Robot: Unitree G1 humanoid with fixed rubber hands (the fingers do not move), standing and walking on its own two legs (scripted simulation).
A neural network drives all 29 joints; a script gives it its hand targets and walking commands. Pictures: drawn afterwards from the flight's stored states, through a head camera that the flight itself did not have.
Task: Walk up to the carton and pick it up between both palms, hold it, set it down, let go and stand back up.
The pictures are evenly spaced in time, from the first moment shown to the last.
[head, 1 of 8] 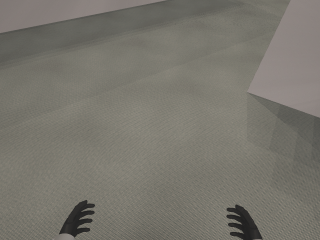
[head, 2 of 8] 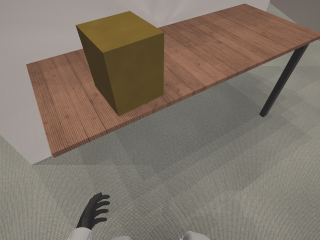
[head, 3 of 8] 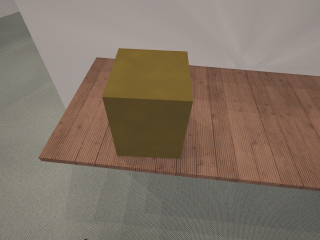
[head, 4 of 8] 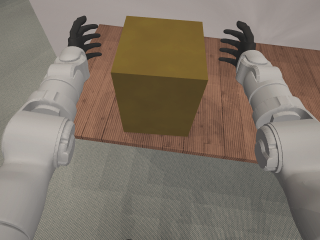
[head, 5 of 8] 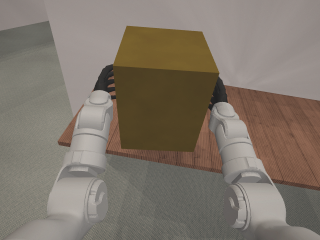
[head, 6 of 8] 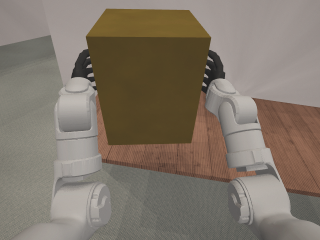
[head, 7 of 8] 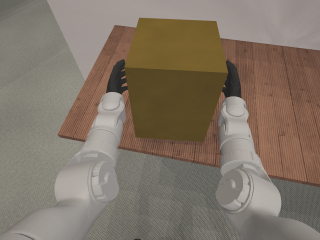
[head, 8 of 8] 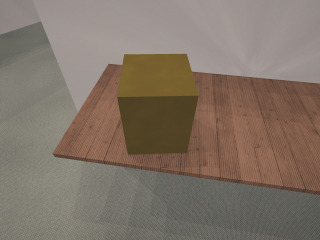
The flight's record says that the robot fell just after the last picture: no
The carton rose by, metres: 0.25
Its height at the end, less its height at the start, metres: +0.00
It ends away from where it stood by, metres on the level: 0.01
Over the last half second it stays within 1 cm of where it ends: yes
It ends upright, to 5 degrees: yes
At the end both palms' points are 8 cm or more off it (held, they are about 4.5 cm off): yes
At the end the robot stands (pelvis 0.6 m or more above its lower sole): yes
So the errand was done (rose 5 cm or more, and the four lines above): yes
